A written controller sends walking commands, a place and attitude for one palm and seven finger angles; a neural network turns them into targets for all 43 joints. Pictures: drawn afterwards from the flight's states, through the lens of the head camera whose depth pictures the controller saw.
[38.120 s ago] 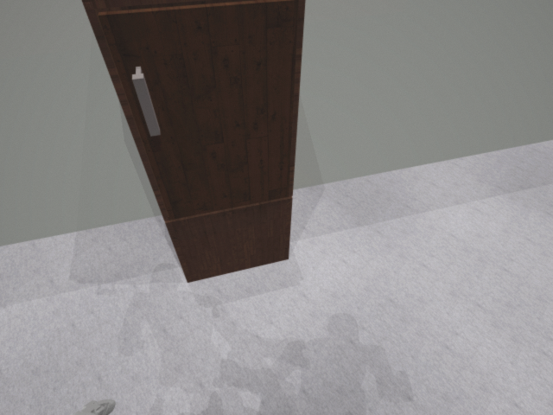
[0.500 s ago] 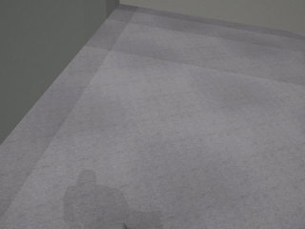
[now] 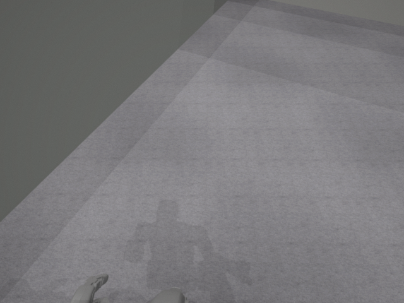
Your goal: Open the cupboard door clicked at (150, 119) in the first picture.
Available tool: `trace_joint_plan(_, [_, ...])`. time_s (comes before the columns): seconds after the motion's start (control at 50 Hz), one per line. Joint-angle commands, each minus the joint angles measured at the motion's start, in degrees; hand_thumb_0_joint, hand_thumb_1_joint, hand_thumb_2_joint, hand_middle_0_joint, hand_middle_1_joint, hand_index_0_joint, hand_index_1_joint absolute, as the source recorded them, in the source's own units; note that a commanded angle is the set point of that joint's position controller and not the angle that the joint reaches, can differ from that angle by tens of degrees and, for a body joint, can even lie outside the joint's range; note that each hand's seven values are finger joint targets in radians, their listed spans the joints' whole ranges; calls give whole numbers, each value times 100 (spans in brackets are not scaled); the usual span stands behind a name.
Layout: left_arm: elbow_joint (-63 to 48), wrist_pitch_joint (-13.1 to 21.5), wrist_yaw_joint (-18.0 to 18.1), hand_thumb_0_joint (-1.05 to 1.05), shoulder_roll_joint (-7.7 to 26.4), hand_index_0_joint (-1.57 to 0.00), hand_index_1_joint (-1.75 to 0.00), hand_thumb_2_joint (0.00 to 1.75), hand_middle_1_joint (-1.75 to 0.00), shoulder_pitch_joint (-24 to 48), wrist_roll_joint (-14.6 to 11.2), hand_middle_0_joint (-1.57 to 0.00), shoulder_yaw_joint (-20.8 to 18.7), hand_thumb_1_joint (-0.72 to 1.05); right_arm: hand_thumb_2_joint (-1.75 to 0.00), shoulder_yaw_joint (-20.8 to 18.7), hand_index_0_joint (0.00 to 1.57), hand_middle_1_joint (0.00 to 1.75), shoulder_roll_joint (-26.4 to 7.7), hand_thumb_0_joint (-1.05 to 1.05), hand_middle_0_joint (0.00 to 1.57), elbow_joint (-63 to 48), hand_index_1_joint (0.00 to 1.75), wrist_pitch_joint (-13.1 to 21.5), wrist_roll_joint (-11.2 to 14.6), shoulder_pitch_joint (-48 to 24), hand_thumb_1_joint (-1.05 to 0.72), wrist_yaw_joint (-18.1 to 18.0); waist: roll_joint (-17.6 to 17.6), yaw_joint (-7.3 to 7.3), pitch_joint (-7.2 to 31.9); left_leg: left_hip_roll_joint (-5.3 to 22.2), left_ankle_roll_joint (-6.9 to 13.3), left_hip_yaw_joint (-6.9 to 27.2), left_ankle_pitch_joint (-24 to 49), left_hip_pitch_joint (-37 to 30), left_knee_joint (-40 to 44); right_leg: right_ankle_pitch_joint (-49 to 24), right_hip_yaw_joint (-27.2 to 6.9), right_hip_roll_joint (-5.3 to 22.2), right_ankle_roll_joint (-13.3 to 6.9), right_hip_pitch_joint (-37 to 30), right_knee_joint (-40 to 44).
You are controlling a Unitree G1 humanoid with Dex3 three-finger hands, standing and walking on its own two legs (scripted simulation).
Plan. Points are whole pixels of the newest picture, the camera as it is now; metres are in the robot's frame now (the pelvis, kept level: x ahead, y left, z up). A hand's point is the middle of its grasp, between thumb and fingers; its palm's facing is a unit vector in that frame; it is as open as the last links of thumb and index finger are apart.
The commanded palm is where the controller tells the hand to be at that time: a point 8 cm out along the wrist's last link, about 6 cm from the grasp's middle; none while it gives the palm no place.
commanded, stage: turn to face it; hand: left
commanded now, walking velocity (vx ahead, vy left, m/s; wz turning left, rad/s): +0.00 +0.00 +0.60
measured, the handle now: out of the picture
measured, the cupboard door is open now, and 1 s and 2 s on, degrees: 44 44 44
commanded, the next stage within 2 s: none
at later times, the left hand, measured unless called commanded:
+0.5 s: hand out of the picture +0.00 +0.23 -0.17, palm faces +0.35 -0.90 -0.25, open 7.3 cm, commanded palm none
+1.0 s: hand out of the picture +0.00 +0.15 -0.15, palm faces +0.59 -0.77 -0.23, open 7.3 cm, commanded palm none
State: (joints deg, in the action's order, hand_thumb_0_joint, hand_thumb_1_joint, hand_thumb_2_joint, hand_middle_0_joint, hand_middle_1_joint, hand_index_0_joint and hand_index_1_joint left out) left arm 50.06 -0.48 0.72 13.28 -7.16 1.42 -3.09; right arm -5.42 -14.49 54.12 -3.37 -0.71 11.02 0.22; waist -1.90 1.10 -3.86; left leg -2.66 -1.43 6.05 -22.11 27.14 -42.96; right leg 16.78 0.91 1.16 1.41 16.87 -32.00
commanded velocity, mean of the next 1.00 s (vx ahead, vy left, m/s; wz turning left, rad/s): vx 0.00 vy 0.00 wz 0.60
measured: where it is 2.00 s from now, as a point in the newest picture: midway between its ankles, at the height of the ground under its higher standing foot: outside the picture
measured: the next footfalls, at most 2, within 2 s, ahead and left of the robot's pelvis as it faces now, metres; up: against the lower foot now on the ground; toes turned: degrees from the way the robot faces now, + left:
left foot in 0.34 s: +0.03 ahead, +0.12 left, +0.00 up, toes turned +19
right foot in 0.72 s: +0.13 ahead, -0.12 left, +0.00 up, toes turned +26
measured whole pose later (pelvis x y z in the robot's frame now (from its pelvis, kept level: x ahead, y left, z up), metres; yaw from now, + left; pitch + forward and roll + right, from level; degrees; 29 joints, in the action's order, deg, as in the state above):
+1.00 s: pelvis +0.06 -0.04 +0.01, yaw +39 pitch +0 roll +2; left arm 49.8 -0.3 0.7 10.6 -11.8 1.5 -1.3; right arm -4.4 -14.5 53.3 -4.9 -0.5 7.2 1.8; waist 1.2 0.8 -7.2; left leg 1.2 -4.2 -3.3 -25.3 24.5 -51.3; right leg 17.9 10.9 6.4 -0.3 11.0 -28.9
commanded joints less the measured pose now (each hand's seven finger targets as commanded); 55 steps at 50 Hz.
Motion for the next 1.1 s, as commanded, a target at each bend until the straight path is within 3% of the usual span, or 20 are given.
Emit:
trace_joint_plan(0.0, [-380, 77, 140, 0, 968, -20, -30, 90, -30, -143, -18, -20, -198, 90, -90, -116, 20, 30, -533, 0, 20, -557, 30, 59, -45, -240, -90, 63, 1577, -8, 497, 387, -184, -336, -604, 917, -2774, -1514, -1249, 1999, -906, -643, 1494])
trace_joint_plan(0.06, [-325, 107, 118, 0, 806, -20, -30, 90, -30, -321, -32, -20, -120, 90, -90, -35, 20, 30, -405, 0, 20, -585, 30, 20, -5, -408, -90, 133, 1429, -38, 344, 442, -315, -703, -257, 879, -2346, -3146, -193, 1626, -693, -1044, 1130])
trace_joint_plan(0.18, [-108, 116, 95, 0, 1183, -20, -30, 90, -30, -993, 14, -20, -215, 90, -90, 117, 20, 30, -251, 0, 20, -736, 30, 78, 26, -968, -90, 171, 1399, -380, 567, 302, -261, -1256, -380, 170, -276, -4343, 167, 1805, -691, -1791, 592])
trace_joint_plan(0.26, [-115, 103, 46, 0, 1265, -20, -30, 90, -30, -818, -20, -20, -262, 90, -90, 81, 20, 30, -460, 0, 20, -705, 30, 127, 15, -553, -90, 142, 1348, -111, 799, 168, -84, -1365, 407, -1065, 1087, -4045, 502, 1771, -396, -1297, -136])
trace_joint_plan(0.28, [-187, 92, 38, 0, 1226, -20, -30, 90, -30, -670, -69, -20, -262, 90, -90, 11, 20, 30, -696, 0, 20, -596, 30, 162, -11, -82, -90, 126, 975, 192, 1021, 369, 38, -1178, 1346, -1996, 1681, -3440, 734, 1727, -169, -717, -828])
trace_joint_plan(0.3, [-365, 53, -3, 0, 887, -20, -30, 90, -30, -579, -101, -20, -211, 90, -90, -154, 20, 30, -1352, 0, 20, -504, 30, 220, -59, 385, -90, 85, -570, 441, 1363, 1718, 647, 583, 2961, -3127, 1855, -663, 1007, 1050, 246, 737, -2122])
trace_joint_plan(0.32, [-599, -4, 4, 0, 587, -20, -30, 90, -30, -229, -102, -20, -88, 90, -90, -261, 20, 30, -1781, 0, 20, -449, 30, 197, -29, 756, -90, 18, -1537, 600, 1362, 2762, 1512, 1969, 5202, -3243, 1975, 2219, 584, 485, 454, 1778, -3258])
trace_joint_plan(0.34, [-655, -83, 40, 0, 772, -20, -30, 90, -30, -145, -55, -20, -119, 90, -90, -234, 20, 30, -1735, 0, 20, -389, 30, 166, -30, 747, -90, -6, -850, 508, 1329, 2860, 1712, 1573, 4642, -3038, 1891, 2109, -52, 628, 343, 1870, -3635])
trace_joint_plan(0.44, [-302, -161, -40, 0, 672, -20, -30, 90, -30, -280, -21, -20, -189, 90, -90, -72, 20, 30, -1188, 0, 20, -694, 30, 252, -51, -307, -90, -112, -678, -22, 592, 1590, 1013, 797, 2628, -1637, 2269, 723, -134, 446, 376, 1443, -3258])
trace_joint_plan(0.58, [-451, -119, -34, 0, 600, -20, -30, 90, -30, -85, -56, -20, -158, 90, -90, -144, 20, 30, -1216, 0, 20, -670, 30, 203, -86, -222, -90, -67, -720, 8, 614, 1438, 1021, 1147, 2149, -1321, 2194, 791, 20, 80, 333, 597, -1490])
trace_joint_plan(0.64, [-379, -46, -18, 0, 641, -20, -30, 90, -30, -510, -82, -20, -180, 90, -90, -169, 20, 30, -1183, 0, 20, -732, 30, 159, -45, -435, -90, -64, -695, -210, 687, 1196, 828, 1245, 2148, -772, 1786, 104, 139, -139, 269, -483, -187])
trace_joint_plan(0.66, [-349, 9, 5, 0, 814, -20, -30, 90, -30, -772, -68, -20, -221, 90, -90, -149, 20, 30, -1074, 0, 20, -780, 30, 159, 1, -535, -90, -53, -437, -372, 757, 963, 621, 1139, 1815, -382, 1454, -342, -19, 22, 227, -1123, 633])
trace_joint_plan(0.7, [-341, 95, 94, 0, 1613, -20, -30, 90, -30, -1011, 50, -20, -373, 90, -90, -60, 20, 30, -473, 0, 20, -989, 30, 187, 49, -605, -90, -5, 2052, -541, 811, -244, -133, -426, -1309, 968, -1118, -1021, -2527, 2610, -784, -1701, 1805])
trace_joint_plan(0.72, [-361, 89, 126, 0, 1514, -20, -30, 90, -30, -882, 3, -20, -313, 90, -90, -81, 20, 30, -704, 0, 20, -946, 30, 157, 0, -555, -90, 18, 1634, -428, 729, 140, -59, -146, -1391, 806, -2199, -1383, -2189, 2733, -1081, -1136, 1612])
trace_joint_plan(0.74, [-449, 106, 154, 0, 1107, -20, -30, 90, -30, -465, -5, -20, -239, 90, -90, -102, 20, 30, -682, 0, 20, -800, 30, 114, -18, -373, -90, 30, 1583, -154, 600, 316, -76, -48, -958, 830, -2646, -1489, -1621, 2320, -1021, -968, 1529])
trace_joint_plan(0.8, [-528, 86, 125, 0, 805, -20, -30, 90, -30, -207, -44, -20, -132, 90, -90, -34, 20, 30, -470, 0, 20, -618, 30, 8, -16, -378, -90, 119, 1533, -13, 433, 423, -270, -534, -329, 703, -2637, -2807, -287, 1631, -747, -995, 1160])
trace_joint_plan(0.96, [-239, 108, 112, 0, 1097, -20, -30, 90, -30, -890, 23, -20, -247, 90, -90, 115, 20, 30, -226, 0, 20, -714, 30, 67, 34, -920, -90, 173, 1367, -378, 611, 344, -242, -1169, -416, -13, -232, -3836, 209, 1880, -748, -1738, 697])
trace_joint_plan(1.04, [-231, 78, 62, 0, 1186, -20, -30, 90, -30, -704, -31, -20, -305, 90, -90, 83, 20, 30, -409, 0, 20, -639, 30, 120, 17, -446, -90, 137, 1267, -72, 737, 264, -72, -1299, 494, -1157, 1071, -3279, 596, 1890, -443, -1130, 49])
trace_joint_plan(1.06, [-253, 61, 44, 0, 1084, -20, -30, 90, -30, -580, -60, -20, -290, 90, -90, 13, 20, 30, -632, 0, 20, -555, 30, 165, -4, -40, -90, 134, 675, 171, 950, 459, 46, -995, 1297, -2028, 1761, -2715, 793, 1766, -193, -572, -743])
trace_joint_plan(1.08, [-459, 13, -1, 0, 725, -20, -30, 90, -30, -503, -109, -20, -228, 90, -90, -172, 20, 30, -1335, 0, 20, -476, 30, 222, -65, 448, -90, 86, -1088, 440, 1229, 1955, 764, 1086, 3010, -3025, 2033, 336, 1084, 941, 285, 979, -2150])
